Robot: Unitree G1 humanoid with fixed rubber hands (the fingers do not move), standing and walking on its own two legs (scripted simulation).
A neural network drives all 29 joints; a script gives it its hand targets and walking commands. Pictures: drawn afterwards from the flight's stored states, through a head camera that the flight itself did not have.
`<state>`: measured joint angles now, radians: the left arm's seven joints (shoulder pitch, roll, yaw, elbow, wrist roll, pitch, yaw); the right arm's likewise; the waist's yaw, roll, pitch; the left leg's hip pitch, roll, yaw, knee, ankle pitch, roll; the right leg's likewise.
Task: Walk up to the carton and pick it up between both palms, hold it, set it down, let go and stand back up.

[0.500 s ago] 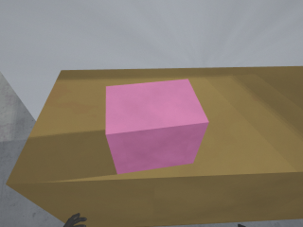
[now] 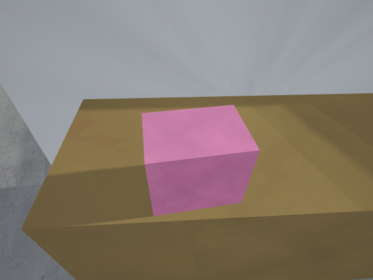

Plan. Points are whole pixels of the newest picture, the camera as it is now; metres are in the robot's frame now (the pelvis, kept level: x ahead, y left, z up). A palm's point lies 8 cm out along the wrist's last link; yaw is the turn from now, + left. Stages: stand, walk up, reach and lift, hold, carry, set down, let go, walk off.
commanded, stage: stand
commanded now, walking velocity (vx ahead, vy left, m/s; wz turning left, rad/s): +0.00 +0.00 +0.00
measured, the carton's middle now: (194, 159) +0.43 -0.01 +0.03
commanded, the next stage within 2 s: none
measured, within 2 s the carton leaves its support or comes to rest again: neither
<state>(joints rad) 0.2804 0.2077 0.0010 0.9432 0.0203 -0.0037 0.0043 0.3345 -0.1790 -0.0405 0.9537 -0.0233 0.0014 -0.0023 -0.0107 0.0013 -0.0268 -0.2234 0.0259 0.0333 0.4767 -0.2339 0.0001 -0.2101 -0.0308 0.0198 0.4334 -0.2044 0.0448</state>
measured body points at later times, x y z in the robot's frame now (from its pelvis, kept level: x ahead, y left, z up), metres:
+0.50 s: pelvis -0.02 -0.01 +0.00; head -0.03 -0.01 +0.45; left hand -0.02 +0.22 -0.16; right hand -0.05 -0.24 -0.16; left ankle +0.01 +0.12 -0.74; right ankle +0.02 -0.15 -0.74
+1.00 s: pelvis +0.00 -0.02 +0.00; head +0.00 -0.02 +0.45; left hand -0.01 +0.21 -0.16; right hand -0.01 -0.25 -0.15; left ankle +0.01 +0.12 -0.74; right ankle +0.02 -0.15 -0.74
